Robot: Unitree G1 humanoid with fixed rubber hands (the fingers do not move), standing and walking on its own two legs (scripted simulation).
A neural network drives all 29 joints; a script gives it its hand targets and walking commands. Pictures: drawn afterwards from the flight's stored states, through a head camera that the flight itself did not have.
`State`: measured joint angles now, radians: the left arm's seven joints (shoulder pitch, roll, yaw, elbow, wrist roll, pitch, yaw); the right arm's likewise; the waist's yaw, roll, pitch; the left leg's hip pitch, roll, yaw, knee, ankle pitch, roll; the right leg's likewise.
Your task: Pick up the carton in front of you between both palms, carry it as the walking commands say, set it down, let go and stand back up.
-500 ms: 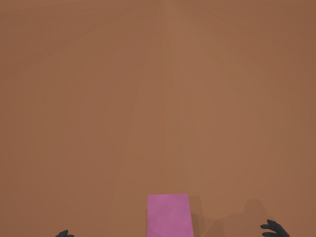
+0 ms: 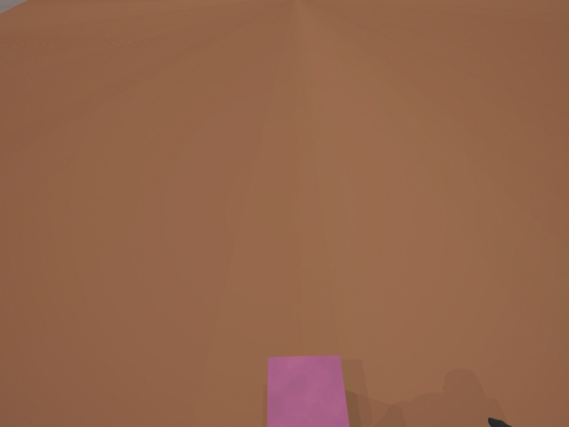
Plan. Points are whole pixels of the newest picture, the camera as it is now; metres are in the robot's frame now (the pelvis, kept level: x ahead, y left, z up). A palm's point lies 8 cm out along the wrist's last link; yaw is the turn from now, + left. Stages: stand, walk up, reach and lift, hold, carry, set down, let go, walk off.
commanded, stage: stand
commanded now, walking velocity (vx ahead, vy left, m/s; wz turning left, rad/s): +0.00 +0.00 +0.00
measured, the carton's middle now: (305, 407) +0.37 -0.03 -0.65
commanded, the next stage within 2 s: none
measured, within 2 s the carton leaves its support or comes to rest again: neither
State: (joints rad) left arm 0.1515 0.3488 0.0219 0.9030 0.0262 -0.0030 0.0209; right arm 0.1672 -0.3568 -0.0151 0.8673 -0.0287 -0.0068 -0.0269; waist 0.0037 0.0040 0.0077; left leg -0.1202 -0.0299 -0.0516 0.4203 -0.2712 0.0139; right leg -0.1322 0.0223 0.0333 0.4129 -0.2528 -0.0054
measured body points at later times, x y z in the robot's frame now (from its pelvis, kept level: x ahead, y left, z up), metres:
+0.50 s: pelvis -0.01 +0.00 +0.00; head -0.02 +0.00 +0.45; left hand +0.08 +0.31 -0.11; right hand +0.09 -0.31 -0.11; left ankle -0.03 +0.11 -0.74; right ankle -0.02 -0.12 -0.74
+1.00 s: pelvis -0.02 +0.00 +0.00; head -0.02 +0.00 +0.45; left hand +0.07 +0.32 -0.11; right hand +0.08 -0.31 -0.11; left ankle -0.03 +0.11 -0.74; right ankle -0.02 -0.12 -0.74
